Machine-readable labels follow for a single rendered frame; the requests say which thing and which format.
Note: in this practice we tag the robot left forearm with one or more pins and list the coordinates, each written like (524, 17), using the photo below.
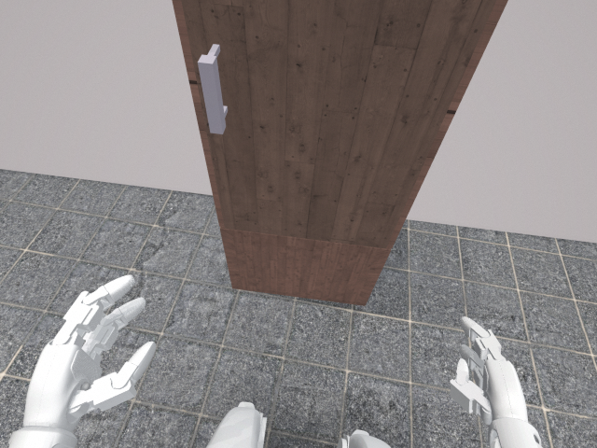
(42, 437)

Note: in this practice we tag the cupboard door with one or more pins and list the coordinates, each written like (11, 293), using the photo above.
(333, 106)

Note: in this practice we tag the robot right forearm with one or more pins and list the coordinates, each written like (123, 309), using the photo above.
(512, 433)

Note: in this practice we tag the right robot shin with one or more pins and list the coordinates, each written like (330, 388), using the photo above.
(360, 432)

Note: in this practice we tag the robot left thigh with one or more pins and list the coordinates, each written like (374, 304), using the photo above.
(241, 427)

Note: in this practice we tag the handle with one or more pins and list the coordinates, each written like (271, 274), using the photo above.
(210, 82)

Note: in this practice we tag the robot left hand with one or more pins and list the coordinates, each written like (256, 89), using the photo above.
(54, 398)

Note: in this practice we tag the robot right hand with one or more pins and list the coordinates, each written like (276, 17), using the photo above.
(496, 378)

